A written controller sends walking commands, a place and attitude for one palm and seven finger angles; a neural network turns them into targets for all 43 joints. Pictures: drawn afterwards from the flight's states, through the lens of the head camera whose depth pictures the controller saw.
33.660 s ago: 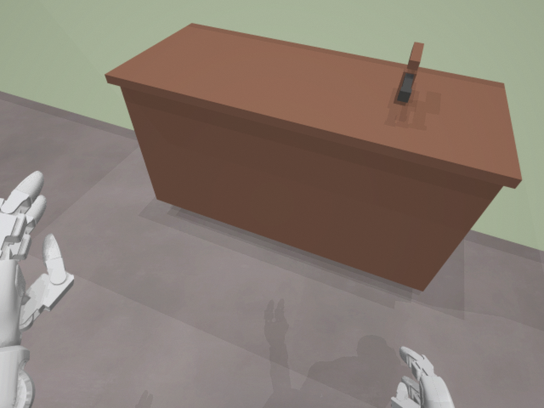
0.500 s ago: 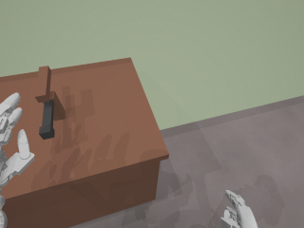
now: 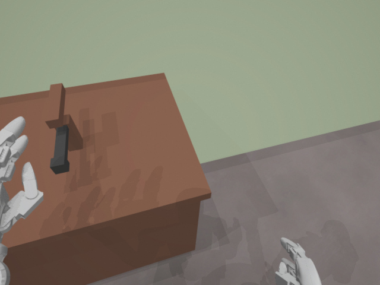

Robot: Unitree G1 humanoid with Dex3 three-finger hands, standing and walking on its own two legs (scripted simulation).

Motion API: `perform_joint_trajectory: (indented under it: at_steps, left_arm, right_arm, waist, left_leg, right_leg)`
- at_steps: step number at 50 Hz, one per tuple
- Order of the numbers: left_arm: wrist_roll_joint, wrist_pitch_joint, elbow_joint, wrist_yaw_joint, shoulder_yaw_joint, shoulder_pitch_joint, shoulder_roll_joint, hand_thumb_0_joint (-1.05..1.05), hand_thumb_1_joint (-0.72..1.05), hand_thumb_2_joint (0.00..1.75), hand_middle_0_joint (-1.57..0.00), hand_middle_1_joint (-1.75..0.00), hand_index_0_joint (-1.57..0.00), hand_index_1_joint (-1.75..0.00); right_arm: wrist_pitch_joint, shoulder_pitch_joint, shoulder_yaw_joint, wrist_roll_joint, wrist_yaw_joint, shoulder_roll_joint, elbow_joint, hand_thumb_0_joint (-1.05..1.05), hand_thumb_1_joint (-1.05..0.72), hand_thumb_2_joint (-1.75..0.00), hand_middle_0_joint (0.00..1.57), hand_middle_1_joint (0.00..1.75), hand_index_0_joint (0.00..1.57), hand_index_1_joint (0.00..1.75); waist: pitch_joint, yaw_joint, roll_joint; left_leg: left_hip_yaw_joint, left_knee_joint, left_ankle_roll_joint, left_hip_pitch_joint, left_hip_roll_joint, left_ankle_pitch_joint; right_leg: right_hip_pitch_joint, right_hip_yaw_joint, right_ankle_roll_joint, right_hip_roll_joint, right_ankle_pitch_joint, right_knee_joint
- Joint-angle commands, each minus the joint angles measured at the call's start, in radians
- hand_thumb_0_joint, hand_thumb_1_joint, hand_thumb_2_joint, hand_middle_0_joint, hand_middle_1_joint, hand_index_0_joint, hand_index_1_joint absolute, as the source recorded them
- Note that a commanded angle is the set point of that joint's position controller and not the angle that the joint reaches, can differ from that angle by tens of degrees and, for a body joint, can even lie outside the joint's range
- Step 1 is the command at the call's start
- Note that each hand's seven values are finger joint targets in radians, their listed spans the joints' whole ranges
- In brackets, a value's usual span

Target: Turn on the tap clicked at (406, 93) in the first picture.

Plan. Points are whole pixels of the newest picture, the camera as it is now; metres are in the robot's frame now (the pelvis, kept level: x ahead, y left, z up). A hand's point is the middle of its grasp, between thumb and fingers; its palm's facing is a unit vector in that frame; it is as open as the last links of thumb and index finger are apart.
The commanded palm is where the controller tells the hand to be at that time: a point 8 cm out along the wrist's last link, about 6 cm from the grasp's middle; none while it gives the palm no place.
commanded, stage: come to a stop and stand still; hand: left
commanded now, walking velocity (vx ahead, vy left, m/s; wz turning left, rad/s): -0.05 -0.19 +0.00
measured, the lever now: (60, 165) +0.34 +0.31 +0.05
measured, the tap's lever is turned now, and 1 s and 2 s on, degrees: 0 0 0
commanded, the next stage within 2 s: look again from close up in 1.10 s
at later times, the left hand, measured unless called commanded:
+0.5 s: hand out of the picture +0.21 +0.30 +0.16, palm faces +0.36 -0.85 -0.38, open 7.4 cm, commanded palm +0.16 +0.33 +0.18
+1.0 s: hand out of the picture +0.23 +0.35 +0.16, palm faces +0.36 -0.87 -0.34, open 7.4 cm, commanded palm +0.17 +0.38 +0.18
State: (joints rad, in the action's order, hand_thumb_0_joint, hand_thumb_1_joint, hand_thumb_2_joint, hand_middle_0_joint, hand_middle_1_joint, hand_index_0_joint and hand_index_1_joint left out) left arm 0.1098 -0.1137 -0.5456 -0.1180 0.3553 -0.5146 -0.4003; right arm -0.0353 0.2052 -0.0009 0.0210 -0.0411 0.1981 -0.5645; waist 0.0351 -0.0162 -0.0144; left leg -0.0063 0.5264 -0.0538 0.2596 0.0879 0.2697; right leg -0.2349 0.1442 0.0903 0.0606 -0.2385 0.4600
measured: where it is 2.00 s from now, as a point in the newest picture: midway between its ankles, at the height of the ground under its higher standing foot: outside the picture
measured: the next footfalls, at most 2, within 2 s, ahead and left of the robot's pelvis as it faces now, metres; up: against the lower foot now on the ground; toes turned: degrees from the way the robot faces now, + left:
none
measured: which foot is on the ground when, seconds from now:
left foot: down 0.00-1.00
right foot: down 0.00-1.00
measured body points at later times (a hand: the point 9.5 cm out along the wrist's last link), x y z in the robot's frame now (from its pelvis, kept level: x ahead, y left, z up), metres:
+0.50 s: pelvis -0.01 +0.05 +0.00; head +0.01 +0.08 +0.45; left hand +0.19 +0.35 +0.18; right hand +0.13 -0.18 -0.08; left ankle +0.00 +0.15 -0.74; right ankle +0.01 -0.06 -0.74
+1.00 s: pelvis +0.00 +0.11 +0.00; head +0.03 +0.14 +0.45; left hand +0.20 +0.40 +0.18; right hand +0.18 -0.12 -0.06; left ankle +0.00 +0.15 -0.74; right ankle +0.01 -0.06 -0.73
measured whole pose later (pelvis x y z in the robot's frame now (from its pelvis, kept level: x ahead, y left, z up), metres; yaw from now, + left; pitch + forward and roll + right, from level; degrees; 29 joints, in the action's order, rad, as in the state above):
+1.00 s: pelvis +0.00 +0.11 +0.00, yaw -2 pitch -1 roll -2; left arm 0.04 -0.23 -0.49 -0.10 0.37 -0.40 -0.37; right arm -0.13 0.19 0.02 0.00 -0.01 0.18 -0.57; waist 0.08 0.02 0.05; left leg -0.09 0.50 0.09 0.21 -0.04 0.27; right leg -0.19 0.06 -0.04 -0.05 -0.19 0.41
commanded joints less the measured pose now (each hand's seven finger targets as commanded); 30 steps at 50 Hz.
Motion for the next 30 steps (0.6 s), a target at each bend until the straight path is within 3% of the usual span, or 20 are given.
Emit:
perform_joint_trajectory:
  at_steps: [1, 3, 4, 5, 6, 7, 8, 9, 11, 12, 13, 15, 16, 17, 18, 20, 22, 24, 27, 30]
  left_arm:
    - [0.0, -0.057, -0.189, -0.022, 0.114, 0.058, -0.163, 0.0, 0.9, 0.9, -0.2, -0.3, -0.2, -0.3]
    - [-0.001, -0.059, -0.192, -0.027, 0.112, 0.054, -0.161, 0.0, 0.9, 0.9, -0.2, -0.3, -0.2, -0.3]
    - [-0.156, -0.156, -0.276, 0.018, 0.662, 1.014, -0.902, 0.0, 0.9, 0.9, -0.2, -0.3, -0.2, -0.3]
    - [-0.075, -0.115, 0.202, 0.071, 0.325, 0.549, -0.375, 0.0, 0.9, 0.9, -0.2, -0.3, -0.2, -0.3]
    - [-0.059, -0.116, 0.249, 0.091, 0.219, 0.326, -0.264, 0.0, 0.9, 0.9, -0.2, -0.3, -0.2, -0.3]
    - [-0.031, -0.131, 0.174, 0.098, 0.071, 0.244, -0.102, 0.0, 0.9, 0.9, -0.2, -0.3, -0.2, -0.3]
    - [-0.036, -0.151, 0.023, 0.088, 0.087, 0.229, -0.135, 0.0, 0.9, 0.9, -0.2, -0.3, -0.2, -0.3]
    - [-0.031, -0.164, -0.058, 0.075, 0.079, 0.198, -0.134, 0.0, 0.9, 0.9, -0.2, -0.3, -0.2, -0.3]
    - [-0.035, -0.165, -0.118, 0.048, 0.104, 0.111, -0.152, 0.0, 0.9, 0.9, -0.2, -0.3, -0.2, -0.3]
    - [-0.03, -0.162, -0.122, 0.028, 0.126, 0.063, -0.168, 0.0, 0.9, 0.9, -0.2, -0.3, -0.2, -0.3]
    - [-0.032, -0.165, -0.139, 0.019, 0.153, 0.066, -0.182, 0.0, 0.9, 0.9, -0.2, -0.3, -0.2, -0.3]
    - [-0.024, -0.17, -0.137, 0.004, 0.205, 0.083, -0.217, 0.0, 0.9, 0.9, -0.2, -0.3, -0.2, -0.3]
    - [-0.023, -0.171, -0.13, -0.001, 0.217, 0.087, -0.218, 0.0, 0.9, 0.9, -0.2, -0.3, -0.2, -0.3]
    - [-0.023, -0.172, -0.158, -0.01, 0.24, 0.11, -0.249, 0.0, 0.9, 0.9, -0.2, -0.3, -0.2, -0.3]
    - [-0.021, -0.176, -0.147, -0.01, 0.206, 0.132, -0.208, 0.0, 0.9, 0.9, -0.2, -0.3, -0.2, -0.3]
    - [-0.031, -0.183, -0.136, -0.008, 0.168, 0.171, -0.18, 0.0, 0.9, 0.9, -0.2, -0.3, -0.2, -0.3]
    - [-0.044, -0.189, -0.146, -0.005, 0.137, 0.221, -0.157, 0.0, 0.9, 0.9, -0.2, -0.3, -0.2, -0.3]
    - [-0.056, -0.186, -0.099, -0.004, 0.105, 0.239, -0.126, 0.0, 0.9, 0.9, -0.2, -0.3, -0.2, -0.3]
    - [-0.069, -0.18, -0.103, 0.001, 0.061, 0.249, -0.092, 0.0, 0.9, 0.9, -0.2, -0.3, -0.2, -0.3]
    - [-0.077, -0.177, -0.104, 0.0, 0.062, 0.236, -0.092, 0.0, 0.9, 0.9, -0.2, -0.3, -0.2, -0.3]
  right_arm:
    - [-0.058, -0.078, -0.05, 0.006, -0.005, 0.12, 0.155, 0.0, -0.9, -0.9, 0.2, 0.3, 0.2, 0.3]
    - [-0.057, -0.084, -0.045, 0.007, -0.007, 0.116, 0.152, 0.0, -0.9, -0.9, 0.2, 0.3, 0.2, 0.3]
    - [-0.151, 0.151, -0.102, -0.038, -0.026, 0.153, 0.018, 0.0, -0.9, -0.9, 0.2, 0.3, 0.2, 0.3]
    - [-0.152, 0.038, -0.087, -0.031, -0.025, 0.095, 0.055, 0.0, -0.9, -0.9, 0.2, 0.3, 0.2, 0.3]
    - [-0.175, 0.026, -0.09, -0.007, -0.011, 0.144, 0.137, 0.0, -0.9, -0.9, 0.2, 0.3, 0.2, 0.3]
    - [-0.174, 0.008, -0.08, 0.006, 0.01, 0.135, 0.138, 0.0, -0.9, -0.9, 0.2, 0.3, 0.2, 0.3]
    - [-0.171, 0.028, -0.082, 0.001, 0.025, 0.156, 0.151, 0.0, -0.9, -0.9, 0.2, 0.3, 0.2, 0.3]
    - [-0.173, -0.007, -0.073, 0.004, 0.033, 0.145, 0.16, 0.0, -0.9, -0.9, 0.2, 0.3, 0.2, 0.3]
    - [-0.178, -0.029, -0.066, 0.006, 0.04, 0.135, 0.167, 0.0, -0.9, -0.9, 0.2, 0.3, 0.2, 0.3]
    - [-0.177, -0.058, -0.057, 0.012, 0.038, 0.123, 0.153, 0.0, -0.9, -0.9, 0.2, 0.3, 0.2, 0.3]
    - [-0.176, -0.05, -0.058, 0.004, 0.03, 0.125, 0.157, 0.0, -0.9, -0.9, 0.2, 0.3, 0.2, 0.3]
    - [-0.177, -0.057, -0.052, -0.001, 0.014, 0.116, 0.153, 0.0, -0.9, -0.9, 0.2, 0.3, 0.2, 0.3]
    - [-0.178, -0.06, -0.051, -0.004, 0.005, 0.113, 0.149, 0.0, -0.9, -0.9, 0.2, 0.3, 0.2, 0.3]
    - [-0.172, -0.071, -0.046, -0.004, -0.004, 0.116, 0.138, 0.0, -0.9, -0.9, 0.2, 0.3, 0.2, 0.3]
    - [-0.174, -0.065, -0.043, -0.009, -0.011, 0.118, 0.135, 0.0, -0.9, -0.9, 0.2, 0.3, 0.2, 0.3]
    - [-0.184, -0.071, -0.04, -0.011, -0.016, 0.121, 0.136, 0.0, -0.9, -0.9, 0.2, 0.3, 0.2, 0.3]
    - [-0.193, -0.083, -0.032, -0.011, -0.018, 0.12, 0.128, 0.0, -0.9, -0.9, 0.2, 0.3, 0.2, 0.3]
    - [-0.204, -0.068, -0.031, -0.011, -0.011, 0.124, 0.123, 0.0, -0.9, -0.9, 0.2, 0.3, 0.2, 0.3]
    - [-0.213, -0.076, -0.029, -0.009, 0.005, 0.119, 0.119, 0.0, -0.9, -0.9, 0.2, 0.3, 0.2, 0.3]
    - [-0.208, -0.059, -0.035, -0.015, 0.018, 0.125, 0.12, 0.0, -0.9, -0.9, 0.2, 0.3, 0.2, 0.3]
  waist:
    - [-0.12, 0.0, -0.016]
    - [-0.128, 0.0, -0.025]
    - [0.041, 0.044, 0.229]
    - [-0.144, 0.049, 0.192]
    - [-0.109, 0.094, 0.083]
    - [-0.158, 0.068, -0.097]
    - [-0.219, 0.066, -0.133]
    - [-0.227, 0.075, -0.115]
    - [-0.214, 0.081, -0.004]
    - [-0.196, 0.075, 0.021]
    - [-0.191, 0.069, 0.089]
    - [-0.155, 0.058, 0.162]
    - [-0.137, 0.051, 0.164]
    - [-0.125, 0.043, 0.114]
    - [-0.119, 0.035, 0.08]
    - [-0.085, 0.038, -0.025]
    - [-0.069, 0.04, -0.093]
    - [-0.081, 0.045, -0.092]
    - [-0.089, 0.043, -0.089]
    - [-0.101, 0.041, -0.042]
  left_leg:
    - [0.081, -0.06, 0.08, 0.007, 0.072, -0.066]
    - [0.074, -0.058, 0.081, -0.009, 0.061, -0.066]
    - [-0.162, 0.015, 0.054, 0.104, -0.012, -0.094]
    - [-0.101, 0.008, 0.078, 0.075, -0.087, -0.132]
    - [-0.105, 0.049, 0.054, 0.053, -0.065, -0.118]
    - [-0.099, -0.009, 0.068, 0.014, -0.04, -0.155]
    - [-0.087, -0.056, 0.078, -0.012, -0.019, -0.194]
    - [-0.066, -0.059, 0.091, -0.006, 0.0, -0.221]
    - [-0.051, -0.033, 0.095, 0.021, -0.001, -0.175]
    - [-0.048, -0.032, 0.088, 0.002, -0.009, -0.137]
    - [-0.043, -0.016, 0.083, 0.016, -0.028, -0.07]
    - [-0.03, 0.017, 0.075, 0.005, -0.065, 0.015]
    - [-0.019, 0.015, 0.075, -0.011, -0.068, 0.02]
    - [-0.008, -0.014, 0.075, -0.049, -0.061, 0.006]
    - [0.005, -0.046, 0.079, -0.064, -0.056, 0.012]
    - [0.025, -0.118, 0.089, -0.071, -0.023, 0.019]
    - [0.069, -0.199, 0.098, -0.014, 0.019, 0.041]
    - [0.084, -0.233, 0.107, 0.055, 0.046, 0.06]
    - [0.068, -0.225, 0.098, 0.044, 0.039, 0.006]
    - [0.069, -0.202, 0.087, 0.035, 0.029, -0.062]
  right_leg:
    - [0.046, -0.198, -0.045, -0.18, 0.106, -0.117]
    - [0.046, -0.205, -0.042, -0.185, 0.101, -0.123]
    - [-0.003, -0.173, -0.228, -0.105, 0.334, -0.216]
    - [0.116, -0.21, -0.115, -0.178, 0.446, -0.115]
    - [0.101, -0.299, -0.145, -0.199, 0.579, -0.112]
    - [0.146, -0.252, -0.131, -0.219, 0.606, -0.034]
    - [0.185, -0.216, -0.153, -0.196, 0.532, 0.01]
    - [0.193, -0.191, -0.177, -0.178, 0.451, 0.034]
    - [0.175, -0.194, -0.177, -0.169, 0.31, 0.004]
    - [0.138, -0.188, -0.148, -0.169, 0.264, -0.027]
    - [0.116, -0.204, -0.134, -0.18, 0.176, -0.066]
    - [0.032, -0.268, -0.095, -0.21, -0.029, -0.171]
    - [-0.006, -0.289, -0.075, -0.22, -0.104, -0.198]
    - [-0.043, -0.283, -0.051, -0.22, -0.131, -0.197]
    - [-0.057, -0.262, -0.048, -0.209, -0.173, -0.19]
    - [-0.066, -0.235, -0.064, -0.162, -0.18, -0.163]
    - [0.008, -0.185, -0.075, -0.121, -0.085, -0.092]
    - [0.095, -0.155, -0.082, -0.109, -0.015, -0.029]
    - [0.116, -0.146, -0.081, -0.109, 0.049, -0.024]
    - [0.133, -0.144, -0.08, -0.11, 0.104, -0.04]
